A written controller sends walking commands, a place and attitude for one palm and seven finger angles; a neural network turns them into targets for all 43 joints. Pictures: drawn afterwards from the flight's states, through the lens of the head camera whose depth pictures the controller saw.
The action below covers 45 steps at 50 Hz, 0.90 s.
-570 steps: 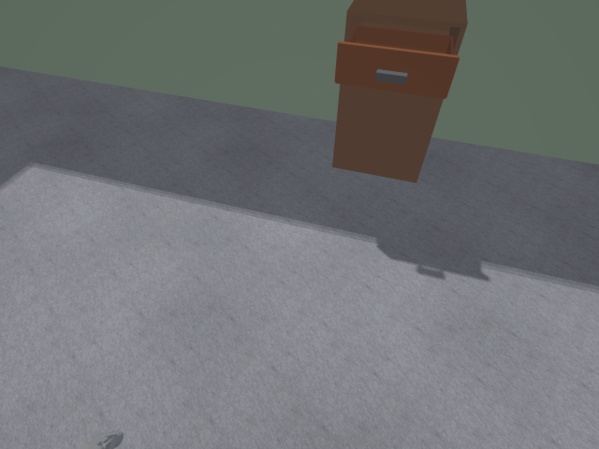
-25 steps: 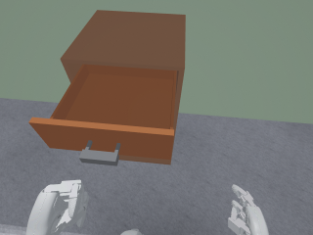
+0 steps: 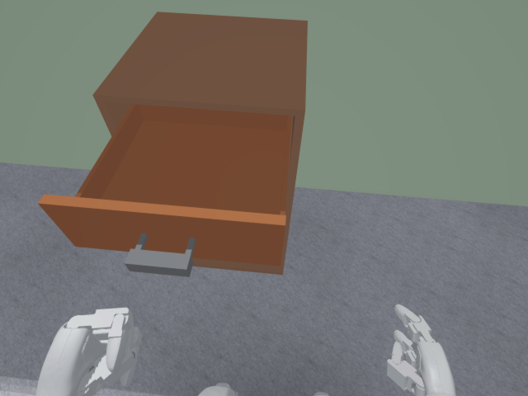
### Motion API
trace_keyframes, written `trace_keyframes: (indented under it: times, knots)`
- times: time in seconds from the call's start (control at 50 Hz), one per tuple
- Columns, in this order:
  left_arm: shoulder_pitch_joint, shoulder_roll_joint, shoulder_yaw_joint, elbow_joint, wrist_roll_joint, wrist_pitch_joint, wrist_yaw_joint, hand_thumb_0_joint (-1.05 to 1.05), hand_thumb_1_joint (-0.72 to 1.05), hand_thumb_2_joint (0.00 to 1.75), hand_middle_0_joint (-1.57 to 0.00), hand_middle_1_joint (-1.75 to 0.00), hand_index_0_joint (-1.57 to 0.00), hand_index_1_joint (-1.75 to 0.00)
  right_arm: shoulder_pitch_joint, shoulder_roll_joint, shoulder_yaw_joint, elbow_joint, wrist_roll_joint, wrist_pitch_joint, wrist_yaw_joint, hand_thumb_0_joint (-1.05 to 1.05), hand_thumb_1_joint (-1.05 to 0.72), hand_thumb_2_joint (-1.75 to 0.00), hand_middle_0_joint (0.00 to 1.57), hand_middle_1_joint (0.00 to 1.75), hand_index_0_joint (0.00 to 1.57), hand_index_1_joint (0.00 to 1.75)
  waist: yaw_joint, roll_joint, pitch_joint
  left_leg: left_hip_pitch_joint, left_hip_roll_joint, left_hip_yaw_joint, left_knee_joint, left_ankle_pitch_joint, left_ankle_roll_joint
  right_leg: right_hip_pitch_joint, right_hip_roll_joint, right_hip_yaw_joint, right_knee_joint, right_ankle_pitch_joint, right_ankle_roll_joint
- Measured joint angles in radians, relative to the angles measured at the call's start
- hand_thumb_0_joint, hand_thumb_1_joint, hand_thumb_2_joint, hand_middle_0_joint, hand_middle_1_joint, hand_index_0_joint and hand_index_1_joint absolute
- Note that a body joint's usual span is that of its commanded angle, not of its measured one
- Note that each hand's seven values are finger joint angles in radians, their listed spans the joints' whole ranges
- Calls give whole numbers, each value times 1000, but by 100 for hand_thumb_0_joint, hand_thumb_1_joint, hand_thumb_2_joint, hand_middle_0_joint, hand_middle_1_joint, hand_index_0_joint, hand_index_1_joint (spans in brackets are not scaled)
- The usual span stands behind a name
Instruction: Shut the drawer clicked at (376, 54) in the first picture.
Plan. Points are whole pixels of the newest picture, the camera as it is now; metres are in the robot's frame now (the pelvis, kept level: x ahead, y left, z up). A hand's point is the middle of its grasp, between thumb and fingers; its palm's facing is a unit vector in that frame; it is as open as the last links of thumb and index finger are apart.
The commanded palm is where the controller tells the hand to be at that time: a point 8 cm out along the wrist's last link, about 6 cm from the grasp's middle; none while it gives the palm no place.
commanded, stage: bring the fist close to the handle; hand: left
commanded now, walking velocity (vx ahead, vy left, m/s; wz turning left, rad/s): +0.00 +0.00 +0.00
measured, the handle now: (163, 251) +0.35 +0.20 -0.02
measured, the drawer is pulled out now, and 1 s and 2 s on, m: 0.28 0.28 0.23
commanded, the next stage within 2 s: push the drawer shut in 1.24 s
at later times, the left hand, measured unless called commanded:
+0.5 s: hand (154, 321) +0.22 +0.17 +0.02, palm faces -0.04 -1.00 -0.05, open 3.3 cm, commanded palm +0.20 +0.23 +0.01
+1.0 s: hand (167, 314) +0.24 +0.17 -0.02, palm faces -0.07 -1.00 -0.03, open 3.3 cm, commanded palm +0.23 +0.23 -0.02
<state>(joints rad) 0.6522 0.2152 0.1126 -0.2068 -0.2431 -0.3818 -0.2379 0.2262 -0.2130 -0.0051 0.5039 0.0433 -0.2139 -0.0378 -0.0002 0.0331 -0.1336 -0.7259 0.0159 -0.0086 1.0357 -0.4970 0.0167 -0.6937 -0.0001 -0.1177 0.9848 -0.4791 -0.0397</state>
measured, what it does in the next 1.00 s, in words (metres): lowers itself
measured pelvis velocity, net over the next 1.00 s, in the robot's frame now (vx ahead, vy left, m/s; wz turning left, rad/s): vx -0.02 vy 0.01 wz -0.02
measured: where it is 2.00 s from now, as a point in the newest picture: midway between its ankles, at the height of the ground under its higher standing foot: outside the picture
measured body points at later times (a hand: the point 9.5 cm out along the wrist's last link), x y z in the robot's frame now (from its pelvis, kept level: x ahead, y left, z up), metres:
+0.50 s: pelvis +0.00 +0.00 -0.03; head +0.07 +0.01 +0.42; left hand +0.22 +0.23 +0.02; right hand +0.17 -0.24 -0.11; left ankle +0.01 +0.11 -0.67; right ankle +0.01 -0.10 -0.67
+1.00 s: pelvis -0.02 +0.01 -0.05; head +0.08 +0.02 +0.38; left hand +0.24 +0.22 -0.02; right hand +0.16 -0.23 -0.14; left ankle +0.01 +0.11 -0.67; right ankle +0.01 -0.10 -0.67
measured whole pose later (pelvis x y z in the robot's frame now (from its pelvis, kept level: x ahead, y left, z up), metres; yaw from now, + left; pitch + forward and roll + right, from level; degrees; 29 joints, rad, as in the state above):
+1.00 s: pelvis -0.02 +0.01 -0.05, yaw -1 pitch +21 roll -3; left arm 0.27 0.22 0.10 0.05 -0.22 -0.43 -0.20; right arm 0.19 -0.23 0.01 0.51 0.01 -0.12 -0.01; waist -0.02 0.03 -0.17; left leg -1.09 0.02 0.00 1.31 -0.58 0.03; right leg -1.07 -0.01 -0.11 1.26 -0.55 -0.03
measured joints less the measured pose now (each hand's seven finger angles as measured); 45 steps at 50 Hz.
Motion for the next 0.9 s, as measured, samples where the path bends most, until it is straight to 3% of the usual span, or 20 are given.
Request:
trace_keyframes:
  times: [0.24, 0.46, 0.74, 0.9]
  knots:
    - [-152, 7, 6, 107, 2, -23, -20, 2, 90, 90, -140, -160, -140, -160, -11, -9, 13, 15, -12, 7, -3, 2, -91, -90, 21, 30, 20, 30, -12, -1, 0, -112, 5, -9, 88, -25, -1, -107, 1, -9, 81, -23, -4]
    - [-238, 4, 17, 176, 7, -20, 20, 2, 91, 90, -140, -160, -140, -160, 9, -15, 7, 22, -20, 33, 3, 2, -91, -90, 21, 30, 20, 30, -28, -3, -13, -179, 4, 5, 129, -44, 4, -182, -2, 5, 129, -40, 1]
    - [-337, 9, 18, 257, 16, -81, 20, 2, 90, 90, -140, -160, -140, -160, -27, -24, 7, 20, -33, 49, 13, 2, -91, -90, 21, 30, 20, 30, -22, -13, -25, -310, 4, 5, 232, -76, 9, -312, -7, 5, 231, -71, 2]
    - [-397, 5, 3, 291, 18, -66, 12, 2, 91, 90, -140, -160, -140, -160, -40, -25, 13, 15, -32, 69, 22, 2, -91, -90, 21, 30, 20, 30, -23, -8, -38, -367, 3, 7, 273, -84, 14, -368, -10, 6, 271, -78, 4]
